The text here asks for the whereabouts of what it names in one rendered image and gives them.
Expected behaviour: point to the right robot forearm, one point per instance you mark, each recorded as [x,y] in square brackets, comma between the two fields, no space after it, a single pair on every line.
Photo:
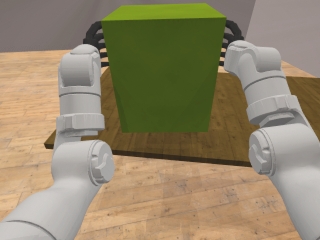
[264,83]

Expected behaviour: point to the robot left upper arm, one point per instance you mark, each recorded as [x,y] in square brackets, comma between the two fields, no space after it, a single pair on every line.
[79,169]

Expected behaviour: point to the right robot hand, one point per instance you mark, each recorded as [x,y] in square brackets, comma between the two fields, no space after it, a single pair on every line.
[237,36]

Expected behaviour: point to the robot right upper arm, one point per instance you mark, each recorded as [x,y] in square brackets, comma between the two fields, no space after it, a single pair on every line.
[289,155]

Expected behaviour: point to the table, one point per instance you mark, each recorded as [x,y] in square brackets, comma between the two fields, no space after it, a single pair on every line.
[227,139]

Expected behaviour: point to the left robot forearm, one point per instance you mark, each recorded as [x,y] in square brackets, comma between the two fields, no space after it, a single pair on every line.
[79,91]

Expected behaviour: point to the left robot hand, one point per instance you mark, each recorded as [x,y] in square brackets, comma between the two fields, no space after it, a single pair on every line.
[93,39]

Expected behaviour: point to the carton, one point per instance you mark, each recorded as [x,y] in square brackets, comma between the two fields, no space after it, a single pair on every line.
[164,61]

